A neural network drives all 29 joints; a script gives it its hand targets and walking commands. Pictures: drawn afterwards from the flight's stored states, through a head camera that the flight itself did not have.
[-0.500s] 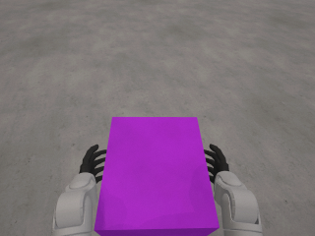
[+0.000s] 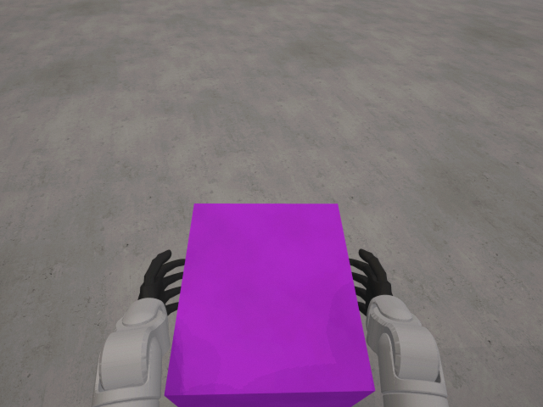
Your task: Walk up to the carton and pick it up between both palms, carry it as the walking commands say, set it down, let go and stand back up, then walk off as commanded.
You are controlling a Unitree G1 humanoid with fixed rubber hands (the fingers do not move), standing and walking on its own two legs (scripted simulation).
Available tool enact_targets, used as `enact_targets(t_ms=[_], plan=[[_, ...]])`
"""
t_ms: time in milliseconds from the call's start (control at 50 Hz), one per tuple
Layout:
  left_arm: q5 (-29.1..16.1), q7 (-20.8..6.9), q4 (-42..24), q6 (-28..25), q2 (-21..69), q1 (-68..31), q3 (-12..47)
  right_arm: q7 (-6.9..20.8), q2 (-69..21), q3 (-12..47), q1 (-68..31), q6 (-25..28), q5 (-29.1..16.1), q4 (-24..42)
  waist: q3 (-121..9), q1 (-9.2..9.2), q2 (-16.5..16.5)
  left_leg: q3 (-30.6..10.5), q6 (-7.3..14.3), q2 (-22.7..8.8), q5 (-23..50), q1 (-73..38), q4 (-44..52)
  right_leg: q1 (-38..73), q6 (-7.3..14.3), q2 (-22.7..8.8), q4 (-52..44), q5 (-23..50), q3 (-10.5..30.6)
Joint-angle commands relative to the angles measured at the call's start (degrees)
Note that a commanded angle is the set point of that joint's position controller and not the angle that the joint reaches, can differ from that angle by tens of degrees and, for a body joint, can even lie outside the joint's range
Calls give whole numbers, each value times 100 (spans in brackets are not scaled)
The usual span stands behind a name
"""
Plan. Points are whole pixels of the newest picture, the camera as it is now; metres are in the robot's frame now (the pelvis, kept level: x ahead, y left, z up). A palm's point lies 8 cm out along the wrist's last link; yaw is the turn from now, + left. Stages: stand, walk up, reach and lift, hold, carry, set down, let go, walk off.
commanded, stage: carry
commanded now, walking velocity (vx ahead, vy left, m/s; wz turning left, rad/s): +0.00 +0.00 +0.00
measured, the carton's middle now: (266, 314) +0.28 +0.00 -0.02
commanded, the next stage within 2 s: hold in 0.46 s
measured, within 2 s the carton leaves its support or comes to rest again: neither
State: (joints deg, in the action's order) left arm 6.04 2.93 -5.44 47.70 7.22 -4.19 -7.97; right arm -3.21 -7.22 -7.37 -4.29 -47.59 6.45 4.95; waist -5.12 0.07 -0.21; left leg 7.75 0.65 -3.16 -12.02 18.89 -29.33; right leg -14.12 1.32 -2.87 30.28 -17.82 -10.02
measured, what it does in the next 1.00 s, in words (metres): stands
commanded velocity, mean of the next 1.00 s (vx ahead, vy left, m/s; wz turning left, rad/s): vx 0.00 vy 0.00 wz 0.00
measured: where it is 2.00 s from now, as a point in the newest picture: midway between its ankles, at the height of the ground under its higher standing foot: outside the picture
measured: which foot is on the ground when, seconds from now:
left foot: down 0.00-1.00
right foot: down 0.00-1.00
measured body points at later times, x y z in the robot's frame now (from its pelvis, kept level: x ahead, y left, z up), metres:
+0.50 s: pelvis -0.01 -0.01 +0.00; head -0.02 -0.01 +0.45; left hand +0.27 +0.15 +0.04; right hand +0.27 -0.17 +0.03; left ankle +0.04 +0.11 -0.73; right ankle -0.02 -0.10 -0.74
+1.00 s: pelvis -0.03 +0.01 +0.00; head -0.03 +0.02 +0.45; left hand +0.25 +0.17 +0.02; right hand +0.25 -0.15 +0.02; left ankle +0.04 +0.11 -0.73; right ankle -0.02 -0.10 -0.73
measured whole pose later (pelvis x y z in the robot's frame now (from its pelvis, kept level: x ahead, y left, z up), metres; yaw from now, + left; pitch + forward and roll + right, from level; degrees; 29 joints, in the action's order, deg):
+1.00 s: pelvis -0.03 +0.01 +0.00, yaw -5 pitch -9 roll +0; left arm 3.5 5.2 2.7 41.5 1.1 -6.6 -3.3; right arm -5.7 -2.9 -2.8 -6.2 -39.6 4.5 -4.2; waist 8.4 -3.9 0.2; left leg 2.4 0.8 -0.6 -10.2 7.4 -26.3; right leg -4.3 1.9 0.8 26.9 -14.0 -1.9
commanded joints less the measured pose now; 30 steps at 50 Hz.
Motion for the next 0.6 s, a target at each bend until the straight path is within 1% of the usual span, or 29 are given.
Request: enact_targets(t_ms=[0,440,460,480,500,520,540,560,580], plan=[[-885,-511,-497,-157,3211,-2146,2845,526,-3203,2860,-2107,130,-892,476,-1027,3,9,-647,181,-590,961,-560,347,152,108,-660,-575,895,710],[-816,-570,-239,-344,3191,-2222,2723,586,-3190,2774,-2191,326,-852,228,-1035,8,7,-642,156,-572,799,-509,323,135,181,-617,-627,917,777],[-353,-501,914,-266,1708,-1181,1736,539,-2032,1899,-921,273,-414,-979,867,-69,153,-763,209,670,528,-1500,845,164,87,378,-1164,1408,1293],[-472,-517,337,-607,1433,-1478,2019,438,-1948,2103,-1289,612,-428,-315,605,-2,270,-803,237,665,565,-1493,745,257,58,341,-1159,1416,1420],[-461,-507,176,-710,1412,-1461,2071,428,-1883,2145,-1422,735,-471,-104,380,-25,218,-838,232,629,719,-1656,759,423,58,338,-1099,1476,1428],[-566,-491,-149,-822,1402,-1411,2220,384,-1846,2323,-1429,845,-581,264,-4,-57,281,-880,236,621,1052,-1820,702,654,29,361,-1023,1876,1444],[-652,-486,-333,-899,1454,-1368,2342,339,-1892,2480,-1442,923,-634,493,-343,-140,378,-906,230,613,1339,-1854,706,980,2,413,-982,2257,1446],[-726,-459,-611,-951,1487,-1346,2470,324,-1933,2699,-1497,989,-771,782,-649,-230,279,-919,208,613,1635,-1926,672,1153,-21,419,-884,2690,1453],[-783,-421,-821,-989,1459,-1314,2525,318,-1903,2849,-1511,1038,-862,904,-775,-326,195,-906,185,620,1760,-2008,677,1171,-12,431,-842,2868,1447]])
